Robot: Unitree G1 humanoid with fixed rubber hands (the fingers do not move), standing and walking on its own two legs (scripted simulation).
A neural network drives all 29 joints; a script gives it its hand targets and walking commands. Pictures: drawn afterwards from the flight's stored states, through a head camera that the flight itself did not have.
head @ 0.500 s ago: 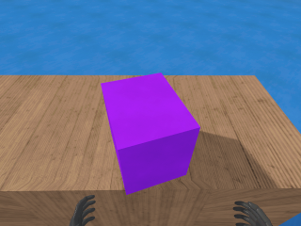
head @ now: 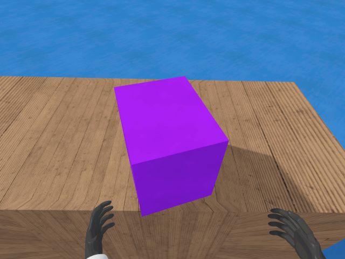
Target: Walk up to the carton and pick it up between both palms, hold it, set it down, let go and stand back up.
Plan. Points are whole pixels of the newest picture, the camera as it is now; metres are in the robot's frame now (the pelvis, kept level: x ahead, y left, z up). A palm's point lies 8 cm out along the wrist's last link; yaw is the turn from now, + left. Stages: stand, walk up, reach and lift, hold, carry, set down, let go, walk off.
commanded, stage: reach and lift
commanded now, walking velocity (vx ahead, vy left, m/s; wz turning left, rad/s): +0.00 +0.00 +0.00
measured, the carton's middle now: (164, 143) +0.45 +0.07 +0.00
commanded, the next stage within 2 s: none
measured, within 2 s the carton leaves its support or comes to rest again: neither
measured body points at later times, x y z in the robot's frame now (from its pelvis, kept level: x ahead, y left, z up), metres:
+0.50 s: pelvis +0.00 +0.01 +0.01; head +0.01 +0.02 +0.46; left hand +0.23 +0.22 +0.01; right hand +0.29 -0.23 +0.01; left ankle -0.01 +0.15 -0.73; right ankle +0.00 -0.08 -0.73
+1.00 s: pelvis -0.01 +0.00 +0.02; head +0.02 +0.01 +0.46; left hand +0.27 +0.23 +0.05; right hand +0.36 -0.21 +0.05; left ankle -0.01 +0.15 -0.73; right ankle +0.00 -0.08 -0.73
